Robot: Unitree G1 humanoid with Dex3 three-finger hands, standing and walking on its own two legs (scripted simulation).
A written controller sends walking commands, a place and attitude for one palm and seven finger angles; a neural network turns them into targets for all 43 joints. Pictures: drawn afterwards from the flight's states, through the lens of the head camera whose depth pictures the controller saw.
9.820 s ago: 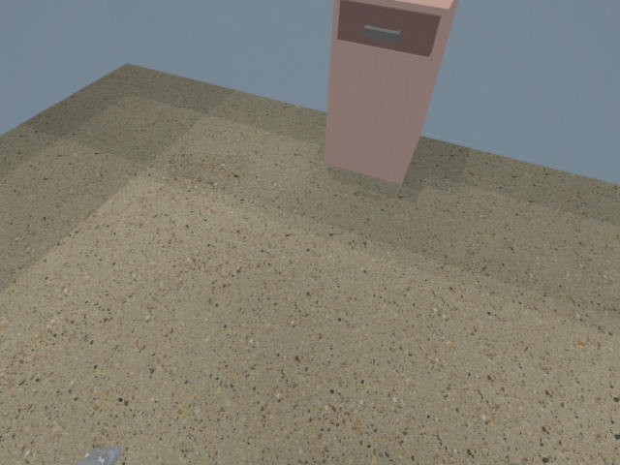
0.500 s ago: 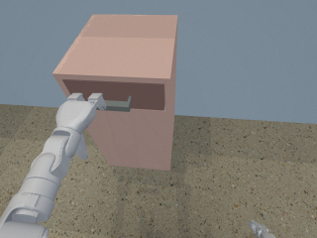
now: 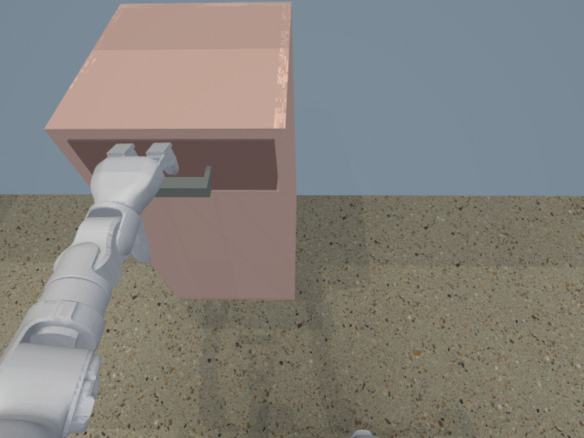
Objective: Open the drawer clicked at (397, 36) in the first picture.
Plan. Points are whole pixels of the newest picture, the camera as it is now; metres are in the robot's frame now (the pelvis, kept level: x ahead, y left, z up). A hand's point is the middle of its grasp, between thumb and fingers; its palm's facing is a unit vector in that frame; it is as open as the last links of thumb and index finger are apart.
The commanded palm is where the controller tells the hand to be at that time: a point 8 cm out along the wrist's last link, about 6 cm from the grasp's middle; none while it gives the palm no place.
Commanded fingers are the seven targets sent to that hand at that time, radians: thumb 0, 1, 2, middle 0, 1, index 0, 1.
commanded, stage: move the hooked fingers above the handle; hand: left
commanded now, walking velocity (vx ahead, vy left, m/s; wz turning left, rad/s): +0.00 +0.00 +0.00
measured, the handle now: (176, 178) +0.56 +0.23 -0.05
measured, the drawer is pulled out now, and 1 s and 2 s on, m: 0.00 0.00 0.00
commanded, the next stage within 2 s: lower the fingers behind the handle in 1.22 s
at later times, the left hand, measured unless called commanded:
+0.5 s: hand (164, 176) +0.51 +0.22 +0.01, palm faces -0.08 -0.01 -1.00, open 13.8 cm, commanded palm +0.50 +0.23 +0.07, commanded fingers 0.00 -0.50 0.30 -0.30 -1.20 -0.30 -1.20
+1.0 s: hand (157, 179) +0.51 +0.24 +0.01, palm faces -0.09 -0.01 -1.00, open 13.8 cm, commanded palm +0.50 +0.24 +0.06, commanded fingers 0.00 -0.50 0.30 -0.30 -1.20 -0.30 -1.20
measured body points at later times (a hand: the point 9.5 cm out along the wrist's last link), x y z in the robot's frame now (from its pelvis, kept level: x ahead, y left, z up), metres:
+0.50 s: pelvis +0.00 +0.01 -0.02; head +0.12 +0.01 +0.41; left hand +0.51 +0.22 +0.07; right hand -0.03 -0.28 -0.14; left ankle -0.02 +0.12 -0.72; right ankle +0.02 -0.13 -0.72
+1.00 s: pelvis +0.00 +0.01 -0.02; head +0.12 +0.01 +0.41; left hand +0.51 +0.24 +0.07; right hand -0.01 -0.27 -0.15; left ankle -0.02 +0.12 -0.72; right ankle +0.02 -0.13 -0.72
